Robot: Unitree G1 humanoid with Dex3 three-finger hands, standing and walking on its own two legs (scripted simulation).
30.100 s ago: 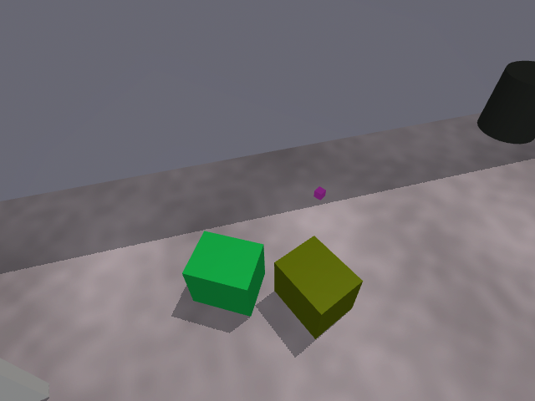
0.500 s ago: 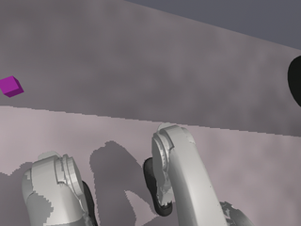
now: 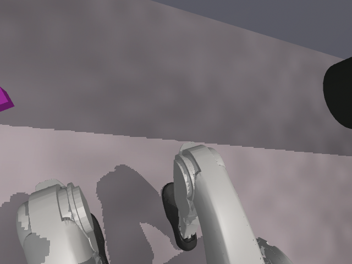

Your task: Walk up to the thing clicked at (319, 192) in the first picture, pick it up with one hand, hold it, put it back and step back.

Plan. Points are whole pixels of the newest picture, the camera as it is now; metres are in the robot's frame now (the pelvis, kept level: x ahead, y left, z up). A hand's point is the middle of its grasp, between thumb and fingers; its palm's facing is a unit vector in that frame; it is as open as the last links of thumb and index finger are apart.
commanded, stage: rise first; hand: left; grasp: from above
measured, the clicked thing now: out of the picture +0.52 +0.32 -0.30
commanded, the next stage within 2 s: approach in 0.70 s
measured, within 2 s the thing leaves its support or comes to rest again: neither
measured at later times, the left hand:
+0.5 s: hand out of the picture +0.48 +0.36 -0.17, palm faces -0.40 -0.16 -0.90, open 11.1 cm
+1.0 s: hand out of the picture +0.47 +0.35 -0.18, palm faces -0.41 -0.16 -0.90, open 11.3 cm
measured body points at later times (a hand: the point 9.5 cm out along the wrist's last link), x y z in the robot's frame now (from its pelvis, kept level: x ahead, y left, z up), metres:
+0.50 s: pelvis +0.00 +0.00 +0.00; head +0.26 +0.09 +0.35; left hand +0.49 +0.36 -0.12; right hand +0.04 -0.27 -0.09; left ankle +0.07 +0.13 -0.29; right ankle +0.10 -0.13 -0.29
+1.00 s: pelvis +0.00 +0.00 +0.00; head +0.26 +0.09 +0.35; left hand +0.49 +0.35 -0.13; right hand +0.03 -0.26 -0.08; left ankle +0.07 +0.13 -0.29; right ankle +0.10 -0.13 -0.29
